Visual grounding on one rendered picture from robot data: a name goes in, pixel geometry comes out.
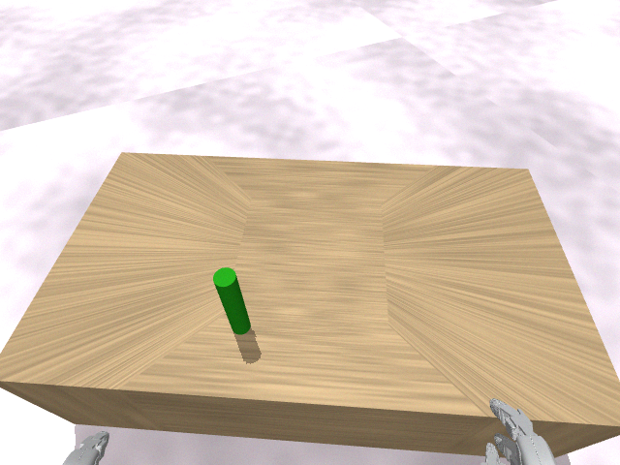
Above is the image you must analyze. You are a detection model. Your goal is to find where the left robot hand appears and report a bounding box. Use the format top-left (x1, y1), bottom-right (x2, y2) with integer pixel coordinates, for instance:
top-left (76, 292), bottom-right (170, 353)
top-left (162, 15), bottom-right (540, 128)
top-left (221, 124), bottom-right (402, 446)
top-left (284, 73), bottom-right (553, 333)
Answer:
top-left (62, 431), bottom-right (109, 465)

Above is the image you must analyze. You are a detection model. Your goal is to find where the right robot hand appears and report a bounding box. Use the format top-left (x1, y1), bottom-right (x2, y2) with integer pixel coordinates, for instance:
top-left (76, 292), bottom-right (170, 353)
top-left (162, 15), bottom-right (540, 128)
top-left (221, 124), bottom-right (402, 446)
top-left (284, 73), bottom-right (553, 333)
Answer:
top-left (480, 398), bottom-right (557, 465)

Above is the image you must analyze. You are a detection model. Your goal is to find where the can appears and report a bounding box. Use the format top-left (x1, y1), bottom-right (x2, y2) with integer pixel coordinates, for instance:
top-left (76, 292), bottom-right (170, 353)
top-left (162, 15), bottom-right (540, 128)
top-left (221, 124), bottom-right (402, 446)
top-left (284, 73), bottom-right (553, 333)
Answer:
top-left (213, 267), bottom-right (251, 335)

